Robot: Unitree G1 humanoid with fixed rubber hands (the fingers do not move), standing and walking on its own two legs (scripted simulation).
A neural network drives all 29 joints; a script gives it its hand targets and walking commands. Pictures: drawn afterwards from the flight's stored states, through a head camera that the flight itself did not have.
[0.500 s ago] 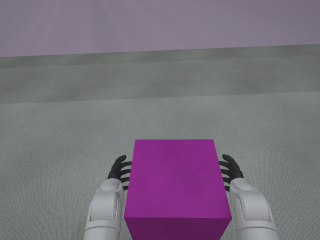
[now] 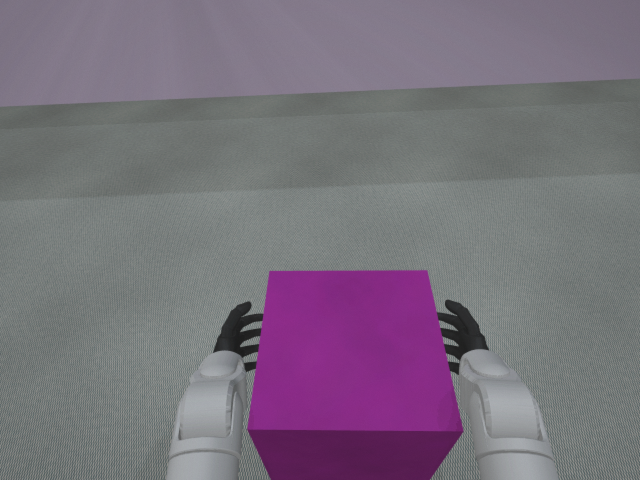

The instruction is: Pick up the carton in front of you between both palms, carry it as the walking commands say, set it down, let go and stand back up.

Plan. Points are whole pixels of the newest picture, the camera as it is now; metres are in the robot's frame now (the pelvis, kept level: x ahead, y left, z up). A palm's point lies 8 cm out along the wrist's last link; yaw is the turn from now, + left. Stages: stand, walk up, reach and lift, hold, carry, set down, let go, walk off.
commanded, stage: carry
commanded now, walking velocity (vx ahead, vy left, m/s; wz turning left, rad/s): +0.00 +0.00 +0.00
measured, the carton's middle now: (348, 384) +0.29 +0.00 -0.04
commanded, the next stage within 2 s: hold in 0.28 s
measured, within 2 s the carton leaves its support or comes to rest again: neither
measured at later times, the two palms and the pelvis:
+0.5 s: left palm (237, 375) +0.26 +0.14 +0.04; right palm (491, 383) +0.25 -0.16 +0.04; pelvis -0.02 +0.00 +0.01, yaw -3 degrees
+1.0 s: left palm (231, 379) +0.25 +0.14 +0.05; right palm (499, 401) +0.22 -0.16 +0.06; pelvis -0.05 +0.02 +0.00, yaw -5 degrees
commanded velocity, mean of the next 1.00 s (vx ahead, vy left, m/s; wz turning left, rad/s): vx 0.00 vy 0.00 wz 0.00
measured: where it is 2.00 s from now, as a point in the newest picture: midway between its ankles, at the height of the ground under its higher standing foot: outside the picture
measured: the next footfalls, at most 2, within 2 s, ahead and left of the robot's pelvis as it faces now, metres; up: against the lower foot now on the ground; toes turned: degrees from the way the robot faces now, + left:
none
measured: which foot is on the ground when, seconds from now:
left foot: down 0.00-1.00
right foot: down 0.00-1.00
